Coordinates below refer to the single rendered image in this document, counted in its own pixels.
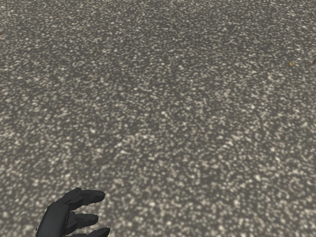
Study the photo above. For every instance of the left robot hand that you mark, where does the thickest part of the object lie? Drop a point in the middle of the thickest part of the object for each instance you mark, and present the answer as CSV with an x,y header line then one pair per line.
x,y
58,221

